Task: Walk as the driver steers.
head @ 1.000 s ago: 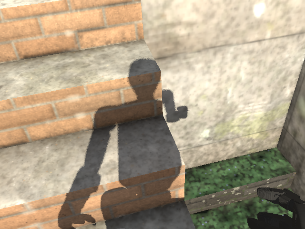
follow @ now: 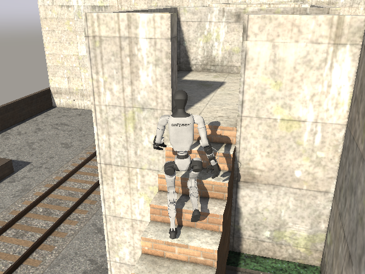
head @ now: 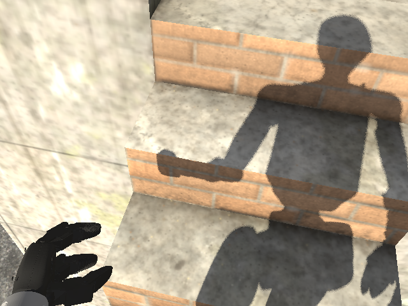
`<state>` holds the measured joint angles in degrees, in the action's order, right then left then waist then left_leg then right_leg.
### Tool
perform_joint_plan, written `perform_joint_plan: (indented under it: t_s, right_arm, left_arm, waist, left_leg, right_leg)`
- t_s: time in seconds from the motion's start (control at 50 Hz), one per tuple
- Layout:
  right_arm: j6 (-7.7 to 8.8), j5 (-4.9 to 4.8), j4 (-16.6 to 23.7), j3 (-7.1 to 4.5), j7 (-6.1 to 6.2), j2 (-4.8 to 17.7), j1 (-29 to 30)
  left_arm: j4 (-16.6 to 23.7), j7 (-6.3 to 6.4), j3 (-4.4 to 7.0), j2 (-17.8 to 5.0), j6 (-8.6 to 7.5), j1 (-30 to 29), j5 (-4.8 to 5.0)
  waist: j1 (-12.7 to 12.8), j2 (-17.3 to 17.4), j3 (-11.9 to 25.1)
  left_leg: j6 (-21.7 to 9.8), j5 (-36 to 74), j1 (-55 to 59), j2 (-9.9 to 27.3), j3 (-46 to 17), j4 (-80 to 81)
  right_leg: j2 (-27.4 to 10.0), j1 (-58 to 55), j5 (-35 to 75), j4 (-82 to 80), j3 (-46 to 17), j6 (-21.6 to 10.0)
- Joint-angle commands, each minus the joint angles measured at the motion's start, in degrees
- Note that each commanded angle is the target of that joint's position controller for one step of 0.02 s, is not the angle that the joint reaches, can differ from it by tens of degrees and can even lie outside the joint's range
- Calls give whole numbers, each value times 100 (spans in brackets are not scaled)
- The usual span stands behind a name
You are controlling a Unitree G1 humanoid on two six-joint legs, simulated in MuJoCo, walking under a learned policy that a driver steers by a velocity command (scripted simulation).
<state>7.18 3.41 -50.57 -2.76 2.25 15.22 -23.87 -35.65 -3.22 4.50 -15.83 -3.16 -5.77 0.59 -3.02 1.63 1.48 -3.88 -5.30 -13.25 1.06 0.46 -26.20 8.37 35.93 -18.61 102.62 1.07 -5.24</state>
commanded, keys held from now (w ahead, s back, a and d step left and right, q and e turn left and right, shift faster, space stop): w+e+shift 0.50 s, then w+shift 0.50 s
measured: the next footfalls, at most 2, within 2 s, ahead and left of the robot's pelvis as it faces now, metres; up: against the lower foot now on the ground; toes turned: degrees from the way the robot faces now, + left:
right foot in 0.24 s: +0.18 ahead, -0.11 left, +0.19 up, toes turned -16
left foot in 0.64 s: +0.49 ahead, +0.05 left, +0.38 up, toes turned -29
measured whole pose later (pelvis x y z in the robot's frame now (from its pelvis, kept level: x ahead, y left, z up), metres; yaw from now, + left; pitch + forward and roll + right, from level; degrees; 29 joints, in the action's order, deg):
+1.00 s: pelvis +0.48 -0.12 +0.35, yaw -31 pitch +1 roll +1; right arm 7.4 2.4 -61.0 -1.7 1.1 7.2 -32.8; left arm -29.5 -1.0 -1.2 -6.7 -2.3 -6.3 -0.9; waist -4.2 -0.9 4.2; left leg -1.8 -21.3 0.7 3.0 2.5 -18.6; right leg 3.1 72.0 -21.1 116.5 -3.8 -9.8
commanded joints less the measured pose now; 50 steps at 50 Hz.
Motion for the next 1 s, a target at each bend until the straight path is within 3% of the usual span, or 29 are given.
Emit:
perform_joint_plan:
  t_s: [0.02, 0.06, 0.14, 0.16, 0.18, 0.2, 0.22, 0.24, 0.26, 0.28, 0.3, 0.32, 0.36, 0.4, 0.46, 0.5, 0.56, 0.58, 0.6, 0.62, 0.64, 0.66, 0.68, 0.7, 0.74, 0.8, 0.88, 0.94, 1.0]
  right_arm:
    - [48, 128, -528, 383, 16, -1189, -1973]
    - [177, 195, -541, 410, -13, -945, -2522]
    - [214, 168, -343, 450, -134, -448, -1561]
    - [177, 83, -51, 458, -110, -197, -1076]
    - [215, -366, 230, 400, -8, 186, -300]
    - [358, -465, 311, 242, 71, 980, -540]
    - [404, -547, 149, 168, 60, 1132, -557]
    - [276, -559, 305, 94, -28, 1283, -716]
    - [201, -321, 545, 67, -88, 1167, -962]
    - [181, -73, 808, 138, -392, 691, -758]
    - [166, 131, 1427, -27, -422, 964, 723]
    - [122, 155, 2016, 16, -414, 535, 1521]
    - [24, 156, 2240, 319, -321, -166, 1139]
    - [-379, 137, 2286, 434, -221, -587, 790]
    - [-424, -131, 2425, 398, -57, -545, 1744]
    - [-343, -83, 2792, 475, -4, -710, 2636]
    - [-319, 112, 3345, 695, -141, -890, 3330]
    - [-361, 77, 3345, 793, -192, -859, 3032]
    - [-384, -62, 3172, 749, -208, -811, 2600]
    - [-386, -186, 2558, 450, -232, -299, 1524]
    - [-400, -250, 2232, 214, -300, 129, 284]
    - [-362, -115, 1705, -35, -293, 656, -793]
    - [-396, 80, 1374, -212, -96, 1313, -1376]
    - [-357, -51, 1548, -241, 35, 1044, -122]
    - [-253, -192, 1179, -42, -70, 156, 1313]
    - [-83, -1, 53, 201, -110, -954, 823]
    - [110, -58, -215, 129, -59, -480, 1012]
    - [151, -145, -584, 53, -67, -205, -159]
    - [121, -139, -814, -65, -128, -89, -693]
  left_arm:
    - [757, -210, -612, 1449, 18, -1030, -28]
    - [1056, -139, -679, 1545, -10, -1482, -152]
    - [2021, 172, -944, 1428, 12, -1972, -277]
    - [1904, 172, -879, 865, 69, -1595, -310]
    - [1576, 233, -762, 501, 195, -553, -313]
    - [1374, 273, -651, 242, 337, 124, -84]
    - [1175, 305, -475, 60, 427, 610, -91]
    - [990, 283, -310, -162, 466, 783, -162]
    - [511, 325, -145, -376, 487, 1164, -226]
    - [358, 354, 35, -786, 627, 1465, -40]
    - [759, 447, 115, -770, 766, 711, 56]
    - [533, 483, 63, -792, 583, -16, 173]
    - [-337, 539, -118, -218, 269, 394, -144]
    - [-707, 500, -269, 286, -64, -30, -343]
    - [-1212, 491, -145, -17, -338, 708, -329]
    - [-1452, 458, -36, -302, -411, 1824, -236]
    - [-1606, 507, 50, -596, -337, 2750, -186]
    - [-1246, 565, 107, -725, -276, 1934, 15]
    - [-1224, 605, 121, -843, -273, 1917, 86]
    - [-1284, 514, 109, -959, -342, 2209, 177]
    - [-1207, 418, 212, -1348, -389, 2043, 108]
    - [-1246, 245, 246, -1304, -521, 1917, -37]
    - [-829, -4, 164, -674, -572, 1217, -43]
    - [-412, -47, 152, -429, -606, -16, -406]
    - [44, 12, -146, 361, -600, 238, -444]
    - [231, 143, -384, 839, -299, 704, -259]
    - [349, 259, -395, 360, -11, 682, -212]
    - [665, 279, -477, 691, 58, -188, -86]
    - [1598, 153, -605, 743, 103, -1366, -192]
  waist:
    - [-658, 458, 210]
    - [-706, 1112, 77]
    - [396, 361, -338]
    - [673, 80, -6]
    - [1187, 284, 834]
    - [1050, 1189, 929]
    - [1284, 1235, 1140]
    - [1161, 833, 1574]
    - [1051, 65, 1665]
    - [1008, -1328, 1625]
    - [1187, -1037, 1439]
    - [553, -888, 338]
    - [-270, -1, -1184]
    - [-1055, -301, -1253]
    - [-512, -435, -1170]
    - [127, -20, -1099]
    - [500, 465, -246]
    - [229, 322, 274]
    - [29, 174, 763]
    - [-302, 7, 1647]
    - [-1065, -387, 2255]
    - [-1569, -131, 2471]
    - [-1594, 2121, 2350]
    - [-1359, 1477, 1355]
    - [-182, 101, 127]
    - [508, 193, -108]
    - [877, -465, -825]
    - [247, -16, -1057]
    - [102, -13, -1094]
  left_leg:
    - [44, 2951, 2172, 885, -1074, 639]
    - [-299, 3615, 2266, 1060, -1468, 481]
    - [-208, 3322, 194, 1092, -980, 1625]
    - [-125, 5489, -621, 774, 28, 2098]
    - [-286, 8479, -1426, 850, 339, 1962]
    - [-326, 10149, -932, 1180, 167, 1273]
    - [-377, 12053, -432, 1644, 150, 214]
    - [-465, 11831, -20, 1602, 259, -1139]
    - [-381, 9492, -1274, 1559, 124, -3100]
    - [144, 1080, -3435, -2, 121, -5528]
    - [339, 22, -3660, -695, -541, -8893]
    - [494, -20, -4566, -612, -840, -10469]
    - [448, -675, -5092, -393, -875, -10543]
    - [377, -1049, -4210, 21, -1298, -9514]
    - [493, -1753, -4796, 14, -552, -10458]
    - [317, -2605, -6328, 81, -732, -10828]
    - [112, -2288, -5734, 111, -174, -8149]
    - [22, -2118, -3004, 193, 187, -5832]
    - [-117, -2582, -715, -47, 500, -4993]
    - [-163, -3477, 408, -556, 912, -4786]
    - [-127, -3313, 971, -771, 861, -4266]
    - [-352, -3920, 1365, -496, -405, -3378]
    - [-940, -6524, 1679, 832, -4269, -575]
    - [-875, -6418, 842, 1177, -6320, 963]
    - [-904, -4981, -624, 1349, -4861, 237]
    - [-736, -3423, -1060, 1193, -2943, 340]
    - [-692, -2282, -1891, 1027, -1507, 1318]
    - [-1198, -2112, 225, 1434, -1579, 2041]
    - [-601, -1969, 1172, 1321, -561, 2942]
  right_leg:
    - [-175, 1719, -379, -500, 52, -160]
    - [167, 3226, -928, 1689, 266, -182]
    - [-288, 3159, -1104, 1383, 331, -321]
    - [-211, 1014, -1151, -399, 1029, -439]
    - [-11, -1523, -242, -1098, 829, -528]
    - [-126, -1926, -1001, -1727, 1006, -514]
    - [-104, -2162, -1044, -1605, 1207, -621]
    - [194, -2358, -1541, -2595, 1234, -676]
    - [86, -3639, -2013, -3620, 10, -1080]
    - [-1067, -4066, -2928, -6076, -3481, -1918]
    - [-1452, -2178, -4323, -8147, -6243, -2165]
    - [-1668, -1356, -3929, -9003, -6368, -1994]
    - [-1669, 330, -2956, -8973, -5136, -1632]
    - [-1432, 1758, -1987, -8571, -3570, -1124]
    - [-1580, 1485, -1560, -9070, -3127, -1769]
    - [-1502, -370, -1344, -8926, -3173, -1629]
    - [-1280, -1628, -930, -9358, -2579, -1409]
    - [-1270, -514, 511, -10260, -1793, -1279]
    - [-1359, 215, 1925, -10290, -1305, -1338]
    - [-1492, -812, 5811, -9027, -849, -1406]
    - [-1767, -1584, 8571, -7531, -936, -1344]
    - [-1582, -1544, 8485, -5298, -890, -1209]
    - [-340, 398, 3597, -3091, -849, -948]
    - [135, 1588, 1851, -619, -1668, -772]
    - [-132, 2159, 2000, 913, -1355, -387]
    - [-235, 2890, 813, 2586, -1424, -474]
    - [-539, 2285, 1314, 705, -1076, -278]
    - [-402, 4445, 13, 2339, -669, -351]
    - [-1054, 4468, -981, 148, -184, -579]
Velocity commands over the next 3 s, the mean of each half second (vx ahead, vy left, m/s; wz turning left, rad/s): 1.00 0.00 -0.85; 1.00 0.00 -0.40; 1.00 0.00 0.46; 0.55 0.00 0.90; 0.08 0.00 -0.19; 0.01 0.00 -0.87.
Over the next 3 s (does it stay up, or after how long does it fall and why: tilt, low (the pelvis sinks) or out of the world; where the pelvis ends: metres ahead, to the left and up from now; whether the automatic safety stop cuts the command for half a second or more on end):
stays up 1.06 -0.37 0.73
